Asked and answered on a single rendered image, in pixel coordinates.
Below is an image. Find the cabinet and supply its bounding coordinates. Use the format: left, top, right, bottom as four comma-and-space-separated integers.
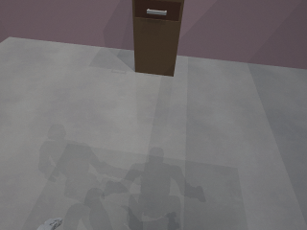
131, 0, 185, 77

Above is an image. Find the drawer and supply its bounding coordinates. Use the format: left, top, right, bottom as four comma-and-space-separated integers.
134, 0, 181, 21

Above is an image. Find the handle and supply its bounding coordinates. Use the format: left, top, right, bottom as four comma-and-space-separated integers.
147, 9, 167, 15

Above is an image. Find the robot left hand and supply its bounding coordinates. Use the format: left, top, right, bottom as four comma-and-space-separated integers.
36, 218, 63, 230

